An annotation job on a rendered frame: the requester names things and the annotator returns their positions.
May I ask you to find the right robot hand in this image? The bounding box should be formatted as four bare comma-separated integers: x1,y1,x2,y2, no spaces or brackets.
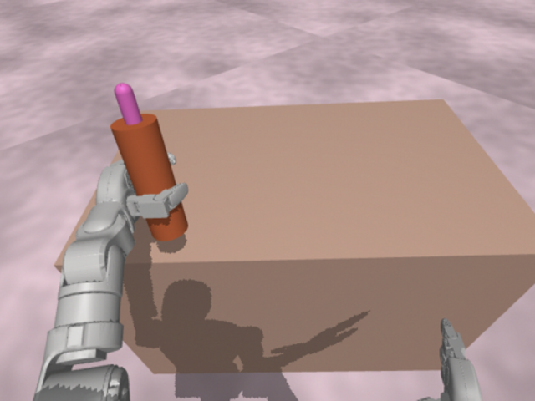
417,318,482,401

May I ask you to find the left robot hand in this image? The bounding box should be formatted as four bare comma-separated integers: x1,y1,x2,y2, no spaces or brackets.
96,152,188,224

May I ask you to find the left robot arm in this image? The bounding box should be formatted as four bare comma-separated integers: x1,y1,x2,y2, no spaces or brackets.
33,201,135,401

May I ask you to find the bottle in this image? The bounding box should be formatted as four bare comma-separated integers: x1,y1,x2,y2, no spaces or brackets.
110,83,188,241

